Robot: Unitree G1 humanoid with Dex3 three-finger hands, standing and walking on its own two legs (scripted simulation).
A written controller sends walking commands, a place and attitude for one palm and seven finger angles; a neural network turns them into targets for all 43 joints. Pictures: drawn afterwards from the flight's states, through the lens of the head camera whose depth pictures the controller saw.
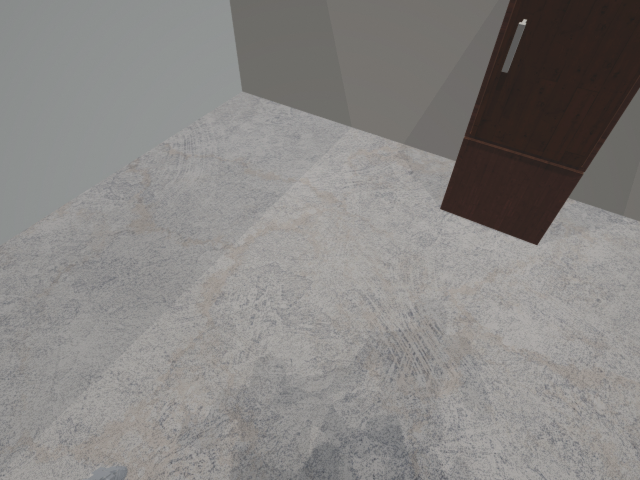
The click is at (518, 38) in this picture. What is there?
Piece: cupboard door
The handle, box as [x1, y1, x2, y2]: [501, 19, 526, 72]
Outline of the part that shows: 525,19 519,22 501,71 506,72 508,70 525,25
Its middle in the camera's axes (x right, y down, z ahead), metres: +0.61 -0.61 +1.22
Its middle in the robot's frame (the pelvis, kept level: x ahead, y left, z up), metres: +1.35 -0.54 +0.00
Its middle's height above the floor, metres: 0.78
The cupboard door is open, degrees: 0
